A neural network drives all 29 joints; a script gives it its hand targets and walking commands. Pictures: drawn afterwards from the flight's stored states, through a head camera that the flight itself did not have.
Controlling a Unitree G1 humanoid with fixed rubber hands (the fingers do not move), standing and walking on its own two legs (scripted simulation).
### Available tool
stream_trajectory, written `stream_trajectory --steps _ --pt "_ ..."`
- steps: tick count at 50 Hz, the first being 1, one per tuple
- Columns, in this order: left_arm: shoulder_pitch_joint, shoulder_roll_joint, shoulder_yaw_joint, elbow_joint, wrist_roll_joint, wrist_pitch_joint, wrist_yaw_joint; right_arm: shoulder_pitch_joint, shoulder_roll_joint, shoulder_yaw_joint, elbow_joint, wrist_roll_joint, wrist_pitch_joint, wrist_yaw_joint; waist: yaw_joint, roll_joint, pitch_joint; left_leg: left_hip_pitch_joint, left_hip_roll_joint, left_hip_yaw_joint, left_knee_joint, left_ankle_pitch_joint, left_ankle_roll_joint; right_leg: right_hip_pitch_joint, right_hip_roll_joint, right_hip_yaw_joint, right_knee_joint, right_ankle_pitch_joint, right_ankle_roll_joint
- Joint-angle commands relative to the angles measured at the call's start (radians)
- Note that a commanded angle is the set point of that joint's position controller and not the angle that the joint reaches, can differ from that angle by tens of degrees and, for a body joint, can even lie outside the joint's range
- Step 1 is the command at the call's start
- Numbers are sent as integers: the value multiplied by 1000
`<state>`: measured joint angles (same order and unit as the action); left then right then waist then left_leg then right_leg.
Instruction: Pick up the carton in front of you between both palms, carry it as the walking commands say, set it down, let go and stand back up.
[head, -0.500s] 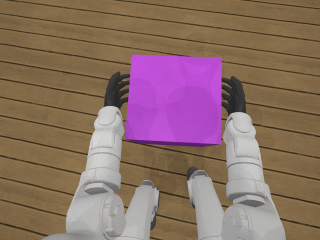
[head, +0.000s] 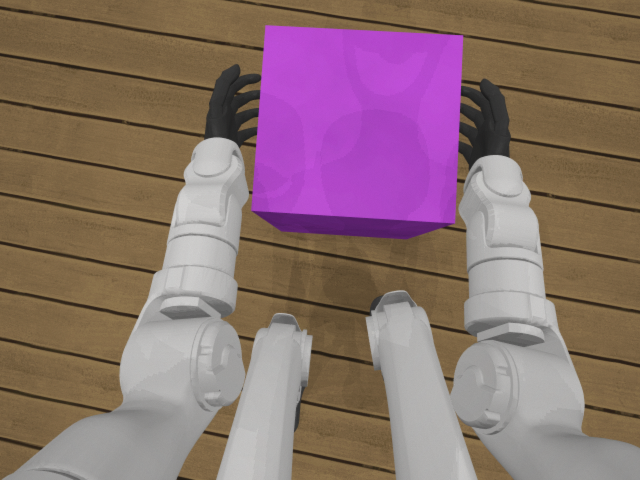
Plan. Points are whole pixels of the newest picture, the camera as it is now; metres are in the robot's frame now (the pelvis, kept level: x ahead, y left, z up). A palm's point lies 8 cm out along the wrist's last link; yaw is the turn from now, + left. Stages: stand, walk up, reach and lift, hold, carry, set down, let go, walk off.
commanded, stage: set down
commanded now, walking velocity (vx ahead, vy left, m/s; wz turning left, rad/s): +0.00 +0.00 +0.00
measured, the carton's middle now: (351, 155) +0.49 -0.06 -0.18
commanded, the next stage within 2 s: none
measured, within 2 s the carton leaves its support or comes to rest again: rests again in 1.80 s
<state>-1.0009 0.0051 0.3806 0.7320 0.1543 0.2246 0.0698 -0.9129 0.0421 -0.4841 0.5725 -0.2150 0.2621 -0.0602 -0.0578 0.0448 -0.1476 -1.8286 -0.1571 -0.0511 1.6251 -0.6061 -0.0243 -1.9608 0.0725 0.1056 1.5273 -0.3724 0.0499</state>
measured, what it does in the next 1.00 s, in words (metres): lowers itself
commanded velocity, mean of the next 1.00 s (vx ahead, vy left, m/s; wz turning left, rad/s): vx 0.00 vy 0.00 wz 0.00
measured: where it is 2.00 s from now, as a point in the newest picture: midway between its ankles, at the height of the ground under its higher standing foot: (342, 381)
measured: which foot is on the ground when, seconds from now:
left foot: down 0.00-1.00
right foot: down 0.00-1.00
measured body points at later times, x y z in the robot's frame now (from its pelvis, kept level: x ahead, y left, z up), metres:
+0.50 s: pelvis -0.02 +0.00 -0.11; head +0.33 -0.04 +0.17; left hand +0.55 +0.07 -0.25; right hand +0.48 -0.22 -0.26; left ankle +0.05 +0.12 -0.51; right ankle +0.12 -0.13 -0.51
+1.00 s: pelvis -0.02 +0.01 -0.14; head +0.35 +0.01 +0.11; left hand +0.56 +0.06 -0.33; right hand +0.49 -0.23 -0.32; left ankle +0.05 +0.11 -0.51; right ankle +0.12 -0.13 -0.51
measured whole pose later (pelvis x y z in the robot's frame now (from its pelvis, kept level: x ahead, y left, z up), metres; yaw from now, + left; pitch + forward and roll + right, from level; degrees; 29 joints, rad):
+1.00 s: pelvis -0.02 +0.01 -0.14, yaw +2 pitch +44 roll -2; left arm -1.51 0.21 0.11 1.08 0.05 0.23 0.16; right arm -1.29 -0.15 -0.56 0.82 -0.12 0.24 -0.02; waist -0.16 0.04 0.23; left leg -2.23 -0.21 -0.04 2.15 -0.69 -0.02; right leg -2.32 0.02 0.05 2.01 -0.47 0.08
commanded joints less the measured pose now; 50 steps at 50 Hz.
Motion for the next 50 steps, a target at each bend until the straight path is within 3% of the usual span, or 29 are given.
stream_trajectory --steps 1,16,25,29,35,42,50 --pt "-614 -908 -503 9 -111 -19 -213 -643 866 566 30 119 -9 195 -37 -25 -1040 182 -52 80 -145 265 -13 885 67 -148 14 341 4" --pt "-820 -787 -405 144 -106 -6 -219 -870 759 464 74 122 5 183 -64 -35 -951 -67 -51 104 53 139 8 758 49 -162 201 256 9" --pt "-947 -736 -467 163 -171 -13 -193 -996 669 454 67 175 -10 198 -109 5 -966 -56 -40 105 170 180 1 686 26 -187 333 308 6" --pt "-998 -708 -499 160 -200 -20 -176 -1058 621 446 52 200 -20 209 -143 38 -958 -14 -33 96 217 200 3 598 17 -199 379 317 4" --pt "-1038 -729 -559 139 -221 -39 -150 -1046 593 392 80 228 -40 244 -190 168 -891 27 -25 87 273 330 -10 493 10 -188 431 402 -14" --pt "-979 -736 -541 181 -183 -43 -135 -975 591 328 169 217 -31 289 -178 217 -789 70 -10 54 281 397 -12 303 1 -190 449 366 -11" --pt "-989 -680 -504 214 -184 -57 -140 -992 537 288 188 190 -46 294 -186 176 -669 -18 -14 41 289 339 6 264 -4 -183 468 327 -18"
